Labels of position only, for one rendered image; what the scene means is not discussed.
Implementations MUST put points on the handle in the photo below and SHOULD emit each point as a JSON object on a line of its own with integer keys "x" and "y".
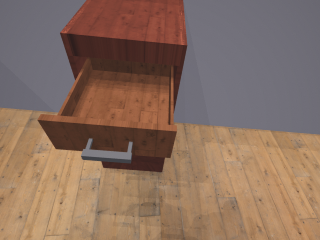
{"x": 107, "y": 156}

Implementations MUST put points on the cabinet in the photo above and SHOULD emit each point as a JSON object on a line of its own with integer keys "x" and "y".
{"x": 145, "y": 31}

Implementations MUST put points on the drawer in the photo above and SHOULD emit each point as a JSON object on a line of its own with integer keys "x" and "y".
{"x": 115, "y": 102}

